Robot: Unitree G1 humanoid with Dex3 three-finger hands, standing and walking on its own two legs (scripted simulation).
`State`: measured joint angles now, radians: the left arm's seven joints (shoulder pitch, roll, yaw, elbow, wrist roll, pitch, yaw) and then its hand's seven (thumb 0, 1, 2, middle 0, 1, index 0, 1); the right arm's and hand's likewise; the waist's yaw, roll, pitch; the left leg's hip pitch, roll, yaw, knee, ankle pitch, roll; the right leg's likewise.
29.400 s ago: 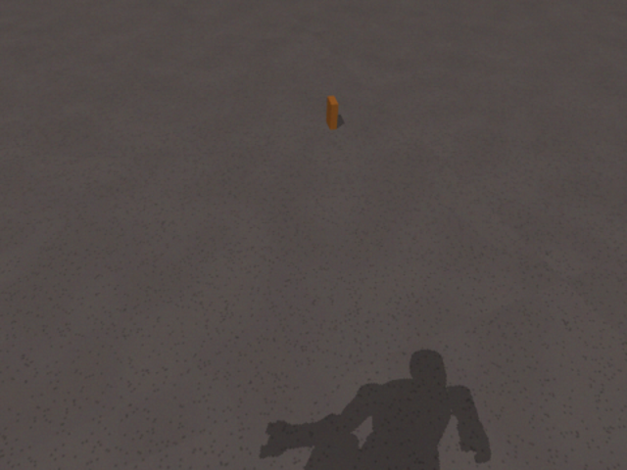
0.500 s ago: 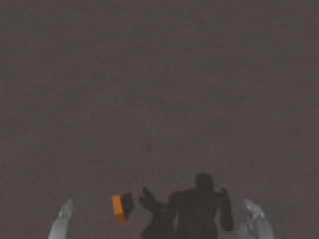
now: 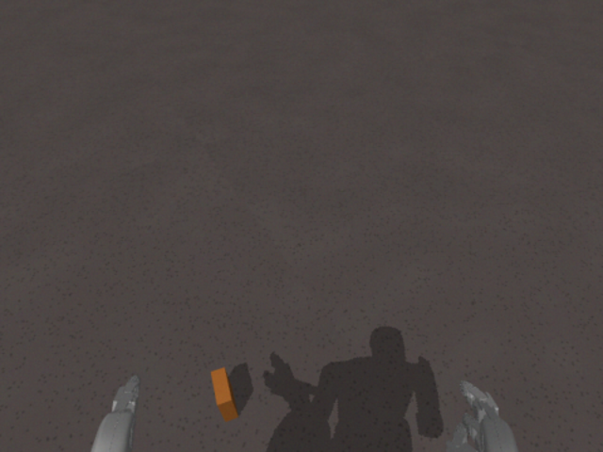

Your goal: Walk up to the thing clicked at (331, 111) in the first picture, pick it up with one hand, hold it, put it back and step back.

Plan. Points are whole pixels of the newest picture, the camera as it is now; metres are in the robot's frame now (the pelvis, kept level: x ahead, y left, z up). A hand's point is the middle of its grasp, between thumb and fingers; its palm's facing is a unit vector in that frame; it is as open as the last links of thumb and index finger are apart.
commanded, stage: home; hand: left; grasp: from the side
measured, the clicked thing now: (225, 395) +0.42 +0.22 -0.64
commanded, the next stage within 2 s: stand in 0.76 s
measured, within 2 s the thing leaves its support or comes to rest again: neither
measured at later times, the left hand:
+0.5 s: hand (161, 449) +0.17 +0.18 -0.06, palm faces +0.10 -0.96 -0.27, open 17.5 cm
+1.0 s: hand (160, 446) +0.17 +0.19 -0.06, palm faces +0.11 -0.96 -0.27, open 16.8 cm
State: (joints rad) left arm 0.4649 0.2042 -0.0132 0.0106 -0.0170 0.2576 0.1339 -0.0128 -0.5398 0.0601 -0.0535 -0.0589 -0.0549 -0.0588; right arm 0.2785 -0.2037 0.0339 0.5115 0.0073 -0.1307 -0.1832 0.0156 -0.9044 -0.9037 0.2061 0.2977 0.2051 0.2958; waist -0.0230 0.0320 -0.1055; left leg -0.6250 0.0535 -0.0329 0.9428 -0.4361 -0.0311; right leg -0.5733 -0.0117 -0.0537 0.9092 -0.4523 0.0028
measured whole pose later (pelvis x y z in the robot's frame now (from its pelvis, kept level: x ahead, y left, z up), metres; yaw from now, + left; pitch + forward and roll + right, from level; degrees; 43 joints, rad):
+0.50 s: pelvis +0.00 +0.01 +0.00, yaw +0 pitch +6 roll -2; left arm 0.46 0.20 -0.01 0.02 -0.02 0.26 0.13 -0.01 -0.55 0.06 -0.05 -0.06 -0.05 -0.06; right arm 0.28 -0.20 0.03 0.52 0.00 -0.14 -0.19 0.02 -0.90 -0.90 0.21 0.30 0.21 0.30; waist -0.02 0.03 -0.10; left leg -0.62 0.05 -0.03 0.94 -0.44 -0.02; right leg -0.56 -0.01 -0.05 0.90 -0.45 0.01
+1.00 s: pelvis +0.00 +0.01 +0.00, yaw +0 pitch +7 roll -2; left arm 0.46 0.20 -0.01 0.01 -0.01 0.25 0.13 -0.01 -0.47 0.14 -0.11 -0.14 -0.11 -0.14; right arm 0.28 -0.20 0.03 0.52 0.00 -0.14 -0.18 0.02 -0.90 -0.90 0.21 0.30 0.21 0.30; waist -0.01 0.03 -0.10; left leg -0.62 0.05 -0.03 0.94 -0.44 -0.02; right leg -0.57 -0.01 -0.05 0.90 -0.45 0.01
